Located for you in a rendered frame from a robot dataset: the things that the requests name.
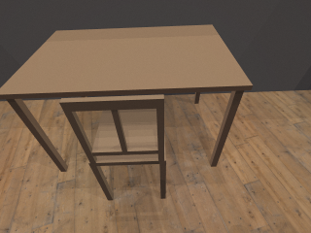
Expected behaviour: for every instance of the table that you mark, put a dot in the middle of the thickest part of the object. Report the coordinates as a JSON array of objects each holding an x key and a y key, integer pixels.
[{"x": 127, "y": 61}]

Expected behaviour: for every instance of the chair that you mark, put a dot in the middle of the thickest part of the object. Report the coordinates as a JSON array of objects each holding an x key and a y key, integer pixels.
[{"x": 130, "y": 132}]

